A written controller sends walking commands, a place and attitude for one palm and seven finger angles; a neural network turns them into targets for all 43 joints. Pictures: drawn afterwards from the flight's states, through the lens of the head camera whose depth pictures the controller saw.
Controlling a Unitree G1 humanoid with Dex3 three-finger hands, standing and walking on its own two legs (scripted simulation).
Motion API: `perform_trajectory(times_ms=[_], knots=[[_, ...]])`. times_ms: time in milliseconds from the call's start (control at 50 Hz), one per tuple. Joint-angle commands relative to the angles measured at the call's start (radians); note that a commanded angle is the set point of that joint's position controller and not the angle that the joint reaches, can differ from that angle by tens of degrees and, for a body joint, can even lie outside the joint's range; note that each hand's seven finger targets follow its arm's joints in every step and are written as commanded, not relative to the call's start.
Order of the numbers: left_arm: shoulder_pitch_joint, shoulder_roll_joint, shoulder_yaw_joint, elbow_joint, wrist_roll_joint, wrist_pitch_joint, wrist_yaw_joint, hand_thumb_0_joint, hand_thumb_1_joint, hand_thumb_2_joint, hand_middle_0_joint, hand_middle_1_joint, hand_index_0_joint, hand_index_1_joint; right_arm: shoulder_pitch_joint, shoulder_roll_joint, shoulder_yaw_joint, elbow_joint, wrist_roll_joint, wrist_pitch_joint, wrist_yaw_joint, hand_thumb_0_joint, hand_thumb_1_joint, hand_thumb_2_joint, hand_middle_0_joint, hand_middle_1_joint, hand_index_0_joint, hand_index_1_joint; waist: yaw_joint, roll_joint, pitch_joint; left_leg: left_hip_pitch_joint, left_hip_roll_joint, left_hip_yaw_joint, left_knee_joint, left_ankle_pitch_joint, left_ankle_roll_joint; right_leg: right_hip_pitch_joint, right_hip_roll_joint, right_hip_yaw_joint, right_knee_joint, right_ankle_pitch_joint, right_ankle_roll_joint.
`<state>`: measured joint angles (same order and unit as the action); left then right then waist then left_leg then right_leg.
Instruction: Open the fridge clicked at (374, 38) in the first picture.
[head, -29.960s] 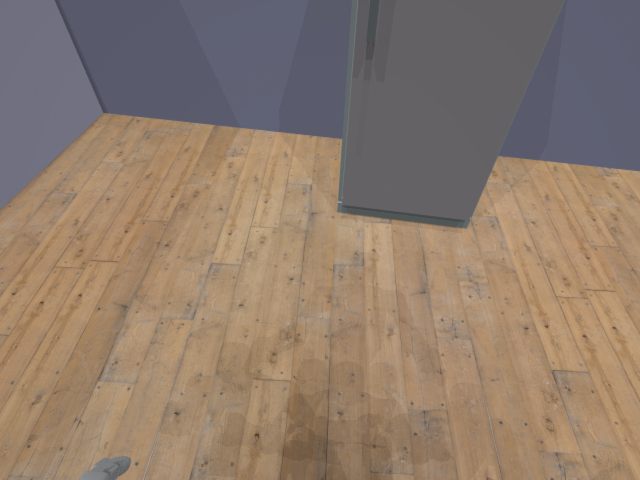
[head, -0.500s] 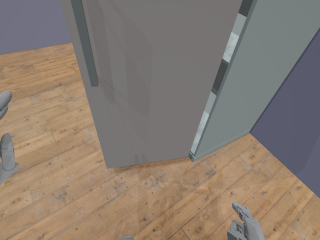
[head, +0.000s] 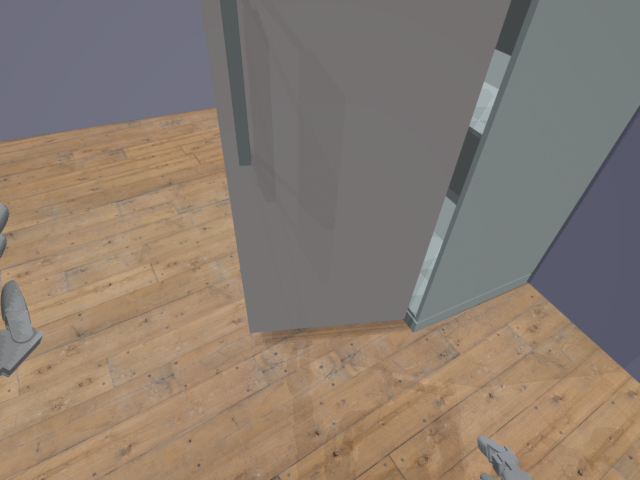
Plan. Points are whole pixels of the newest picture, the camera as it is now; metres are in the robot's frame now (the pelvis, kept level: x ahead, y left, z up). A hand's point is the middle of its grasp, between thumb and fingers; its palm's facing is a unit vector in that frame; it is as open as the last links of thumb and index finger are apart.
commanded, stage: stop stepping back and stand still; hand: left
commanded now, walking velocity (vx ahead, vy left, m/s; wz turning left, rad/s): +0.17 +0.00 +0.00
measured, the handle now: (236, 68) +0.72 +0.22 +0.22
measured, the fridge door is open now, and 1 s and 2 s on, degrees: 72 72 72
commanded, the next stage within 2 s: let the arm hang, fingers relaxed in 0.26 s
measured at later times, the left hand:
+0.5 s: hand (127, 395) +0.21 +0.26 +0.00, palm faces +0.19 -0.86 -0.47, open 7.4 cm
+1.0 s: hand out of the picture +0.00 +0.26 -0.16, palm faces +0.07 -0.95 -0.29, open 7.3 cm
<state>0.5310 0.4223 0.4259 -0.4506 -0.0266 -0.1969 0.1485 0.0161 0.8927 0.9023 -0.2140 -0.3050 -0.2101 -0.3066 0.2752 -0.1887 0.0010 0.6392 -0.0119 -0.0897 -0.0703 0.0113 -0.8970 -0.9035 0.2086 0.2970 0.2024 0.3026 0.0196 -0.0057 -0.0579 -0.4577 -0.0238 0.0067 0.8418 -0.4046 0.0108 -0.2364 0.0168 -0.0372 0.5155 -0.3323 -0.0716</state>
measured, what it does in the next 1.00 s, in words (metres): steps on the spot: left foot, then left foot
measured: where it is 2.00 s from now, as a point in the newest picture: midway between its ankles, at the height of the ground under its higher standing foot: outside the picture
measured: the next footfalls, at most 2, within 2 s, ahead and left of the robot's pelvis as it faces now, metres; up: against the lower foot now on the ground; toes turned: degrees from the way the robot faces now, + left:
left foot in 0.14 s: +0.07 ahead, +0.16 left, +0.00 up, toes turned +3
left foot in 0.62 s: +0.06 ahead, +0.15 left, +0.00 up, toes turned +7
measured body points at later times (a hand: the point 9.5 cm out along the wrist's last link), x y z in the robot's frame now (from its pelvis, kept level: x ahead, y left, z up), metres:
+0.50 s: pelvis +0.01 +0.01 -0.01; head +0.00 -0.03 +0.43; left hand +0.20 +0.30 +0.03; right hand +0.15 -0.23 -0.15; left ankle +0.01 +0.14 -0.71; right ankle +0.02 -0.07 -0.74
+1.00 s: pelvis +0.01 +0.04 +0.01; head +0.03 +0.03 +0.45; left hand +0.00 +0.31 -0.14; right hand +0.07 -0.21 -0.15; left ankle +0.02 +0.15 -0.74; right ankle +0.02 -0.07 -0.74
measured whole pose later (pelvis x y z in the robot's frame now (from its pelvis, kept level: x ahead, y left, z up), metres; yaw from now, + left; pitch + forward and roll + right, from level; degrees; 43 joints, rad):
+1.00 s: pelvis +0.01 +0.04 +0.01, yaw +3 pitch -1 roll -1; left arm 0.27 0.26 0.03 1.11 0.02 0.01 0.00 0.01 0.93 0.90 -0.20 -0.30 -0.20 -0.30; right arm 0.23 -0.23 -0.01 1.04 -0.02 0.02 -0.02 0.01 -0.90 -0.90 0.21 0.30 0.20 0.30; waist 0.01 0.04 0.04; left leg -0.21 0.03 0.07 0.45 -0.22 0.01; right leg -0.18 -0.02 -0.11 0.41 -0.22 -0.01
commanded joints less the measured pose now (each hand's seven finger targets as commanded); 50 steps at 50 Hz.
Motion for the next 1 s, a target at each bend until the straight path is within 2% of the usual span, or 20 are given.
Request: perform_trajectory(times_ms=[0, 80, 100, 120, 140, 160, 220, 280, 300, 320, 340, 360, 400, 480, 560, 600, 620, 680, 820, 980], knots=[[-0.197, 0.133, 0.052, -0.141, 0.002, -0.051, 0.017, 0.0, 0.9, 0.9, -0.2, -0.3, -0.2, -0.3, -0.123, -0.132, -0.039, -0.133, -0.009, -0.055, -0.004, 0.0, -0.9, -0.9, 0.2, 0.3, 0.2, 0.3, -0.034, -0.14, 0.081, -0.042, 0.114, -0.054, 0.156, -0.015, 0.013, -0.154, -0.324, 0.355, -0.269, -0.291, -0.13], [-0.306, 0.108, -0.007, -0.128, 0.013, -0.041, 0.029, 0.0, 0.9, 0.9, -0.2, -0.3, -0.2, -0.3, -0.122, -0.137, -0.033, -0.115, -0.005, -0.073, -0.035, 0.0, -0.9, -0.9, 0.2, 0.3, 0.2, 0.3, -0.048, 0.035, 0.106, 0.303, 0.041, 0.072, -0.294, -0.048, 0.012, -0.342, -0.148, 0.104, -0.073, -0.427, -0.029], [-0.334, 0.117, 0.001, -0.182, 0.011, -0.052, 0.033, 0.0, 0.9, 0.9, -0.2, -0.3, -0.2, -0.3, -0.119, -0.164, -0.039, -0.123, -0.007, -0.085, -0.039, 0.0, -0.9, -0.9, 0.2, 0.3, 0.2, 0.3, -0.048, 0.208, 0.12, 0.299, 0.124, -0.112, -0.439, -0.202, 0.055, -0.375, -0.081, 0.074, 0.106, -0.356, 0.008], [-0.344, 0.151, 0.035, -0.26, 0.012, -0.068, 0.043, 0.0, 0.9, 0.9, -0.2, -0.3, -0.2, -0.3, -0.116, -0.181, -0.045, -0.144, 0.002, -0.099, -0.04, 0.0, -0.9, -0.9, 0.2, 0.3, 0.2, 0.3, -0.047, 0.385, 0.111, 0.327, 0.319, -0.425, -0.603, -0.286, 0.129, -0.435, -0.001, -0.018, 0.348, -0.252, 0.065], [-0.358, 0.182, 0.074, -0.315, 0.024, -0.088, 0.049, 0.0, 0.9, 0.9, -0.2, -0.3, -0.2, -0.3, -0.13, -0.145, -0.037, -0.149, -0.003, -0.112, -0.031, 0.0, -0.9, -0.9, 0.2, 0.3, 0.2, 0.3, -0.038, 0.353, 0.11, 0.228, 0.393, -0.526, -0.677, -0.268, 0.194, -0.392, 0.004, 0.016, 0.514, -0.214, 0.068], [-0.312, 0.22, 0.129, -0.293, 0.027, -0.097, 0.044, 0.0, 0.9, 0.9, -0.2, -0.3, -0.2, -0.3, -0.133, -0.129, -0.045, -0.134, -0.008, -0.124, -0.022, 0.0, -0.9, -0.9, 0.2, 0.3, 0.2, 0.3, -0.019, 0.195, 0.075, 0.192, 0.365, -0.435, -0.659, -0.192, 0.19, -0.328, -0.027, 0.032, 0.554, -0.156, 0.072], [-0.161, 0.186, 0.126, -0.348, 0.009, -0.079, 0.029, 0.0, 0.9, 0.9, -0.2, -0.3, -0.2, -0.3, -0.136, -0.13, -0.046, -0.148, -0.005, -0.138, 0.014, 0.0, -0.9, -0.9, 0.2, 0.3, 0.2, 0.3, -0.018, 0.296, 0.043, 0.069, 0.302, -0.272, -0.617, -0.149, 0.154, -0.13, -0.054, 0.032, 0.363, -0.102, 0.08], [-0.017, 0.169, 0.132, -0.3, 0.005, -0.073, 0.035, 0.0, 0.9, 0.9, -0.2, -0.3, -0.2, -0.3, -0.127, -0.132, -0.036, -0.153, 0.002, -0.133, 0.023, 0.0, -0.9, -0.9, 0.2, 0.3, 0.2, 0.3, -0.006, 0.248, 0.005, -0.024, 0.223, -0.087, -0.472, -0.105, 0.072, 0.134, -0.008, -0.048, 0.054, -0.004, 0.078], [0.002, 0.171, 0.137, -0.276, 0.006, -0.071, 0.034, 0.0, 0.9, 0.9, -0.2, -0.3, -0.2, -0.3, -0.116, -0.127, -0.035, -0.155, 0.002, -0.127, 0.023, 0.0, -0.9, -0.9, 0.2, 0.3, 0.2, 0.3, -0.008, 0.162, -0.01, -0.041, 0.178, -0.042, -0.384, -0.059, 0.048, 0.184, -0.023, -0.015, -0.032, 0.008, 0.065], [0.046, 0.181, 0.154, -0.208, 0.005, -0.064, 0.033, 0.0, 0.9, 0.9, -0.2, -0.3, -0.2, -0.3, -0.105, -0.122, -0.039, -0.154, 0.003, -0.119, 0.023, 0.0, -0.9, -0.9, 0.2, 0.3, 0.2, 0.3, -0.012, -0.004, -0.005, -0.062, 0.114, 0.017, -0.215, -0.02, 0.02, 0.164, -0.116, 0.148, -0.125, 0.02, 0.019], [-0.021, -0.018, -0.279, 0.541, 0.089, 0.123, -0.108, 0.0, 0.9, 0.9, -0.2, -0.3, -0.2, -0.3, -0.158, -0.206, -0.075, 0.028, 0.008, -0.078, 0.086, 0.0, -0.9, -0.9, 0.2, 0.3, 0.2, 0.3, -0.039, -0.152, -0.027, -0.162, 0.094, 0.043, 0.013, -0.033, -0.029, 0.114, -0.378, 0.285, -0.04, 0.62, -0.047], [-0.063, -0.024, -0.279, 0.584, 0.075, 0.172, -0.142, 0.0, 0.9, 0.9, -0.2, -0.3, -0.2, -0.3, -0.112, -0.135, -0.062, 0.016, 0.015, -0.025, 0.081, 0.0, -0.9, -0.9, 0.2, 0.3, 0.2, 0.3, -0.043, -0.117, -0.078, -0.053, 0.122, -0.034, 0.026, -0.222, -0.037, 0.029, -0.41, 0.275, -0.036, 0.681, -0.089], [-0.128, -0.064, -0.293, 0.59, 0.065, 0.188, -0.146, 0.0, 0.9, 0.9, -0.2, -0.3, -0.2, -0.3, -0.05, -0.138, -0.055, 0.03, 0.002, 0.023, 0.073, 0.0, -0.9, -0.9, 0.2, 0.3, 0.2, 0.3, -0.038, -0.189, -0.011, -0.041, 0.1, 0.017, 0.082, -0.137, -0.035, -0.031, -0.323, 0.173, -0.025, 0.559, -0.096], [-0.216, -0.036, -0.327, 0.797, 0.07, 0.183, -0.127, 0.0, 0.9, 0.9, -0.2, -0.3, -0.2, -0.3, -0.069, -0.134, -0.048, 0.023, -0.014, 0.086, 0.073, 0.0, -0.9, -0.9, 0.2, 0.3, 0.2, 0.3, -0.021, -0.353, 0.007, -0.038, 0.04, 0.055, 0.011, -0.113, -0.022, 0.12, -0.284, 0.099, 0.015, 0.919, -0.107], [-0.299, -0.021, -0.348, 1.01, 0.057, 0.198, -0.126, 0.0, 0.9, 0.9, -0.2, -0.3, -0.2, -0.3, -0.011, -0.122, -0.044, 0.12, -0.023, 0.109, 0.072, 0.0, -0.9, -0.9, 0.2, 0.3, 0.2, 0.3, -0.059, -0.18, 0.02, 0.211, 0.035, 0.061, -0.262, 0.145, -0.018, 0.004, -0.227, 0.063, -0.041, 0.467, -0.03], [-0.297, -0.067, -0.364, 1.094, 0.047, 0.204, -0.132, 0.0, 0.9, 0.9, -0.2, -0.3, -0.2, -0.3, -0.027, -0.173, -0.044, 0.158, -0.03, 0.093, 0.066, 0.0, -0.9, -0.9, 0.2, 0.3, 0.2, 0.3, -0.043, 0.093, 0.007, 0.298, 0.159, -0.093, -0.382, 0.396, 0.03, -0.086, -0.138, 0.03, 0.012, 0.175, 0.047], [-0.275, -0.081, -0.376, 1.133, 0.046, 0.211, -0.133, 0.0, 0.9, 0.9, -0.2, -0.3, -0.2, -0.3, -0.068, -0.2, -0.039, 0.158, -0.03, 0.093, 0.062, 0.0, -0.9, -0.9, 0.2, 0.3, 0.2, 0.3, -0.018, 0.188, 0.013, 0.227, 0.221, -0.153, -0.438, 0.322, 0.061, -0.044, -0.103, 0.009, 0.003, 0.026, 0.065], [-0.263, -0.097, -0.354, 1.25, 0.053, 0.212, -0.137, 0.0, 0.9, 0.9, -0.2, -0.3, -0.2, -0.3, -0.097, -0.149, -0.038, 0.203, -0.036, 0.104, 0.053, 0.0, -0.9, -0.9, 0.2, 0.3, 0.2, 0.3, -0.012, 0.305, 0.08, 0.067, 0.148, -0.082, -0.5, -0.016, 0.029, 0.044, -0.102, 0.024, -0.091, -0.014, 0.034], [-0.298, -0.045, -0.373, 1.409, 0.044, 0.176, -0.14, 0.0, 0.9, 0.9, -0.2, -0.3, -0.2, -0.3, -0.023, -0.177, -0.046, 0.293, -0.013, 0.088, 0.042, 0.0, -0.9, -0.9, 0.2, 0.3, 0.2, 0.3, -0.035, 0.043, -0.006, 0.258, 0.148, -0.04, -0.436, 0.243, 0.016, 0.065, -0.146, 0.051, -0.181, 0.187, 0.014], [-0.317, -0.041, -0.385, 1.506, 0.041, 0.18, -0.137, 0.0, 0.9, 0.9, -0.2, -0.3, -0.2, -0.3, -0.045, -0.196, -0.038, 0.371, -0.012, 0.083, 0.043, 0.0, -0.9, -0.9, 0.2, 0.3, 0.2, 0.3, -0.025, -0.018, 0.09, 0.254, 0.156, -0.042, -0.517, 0.226, 0.025, 0.037, -0.139, 0.039, -0.201, 0.134, 0.03]])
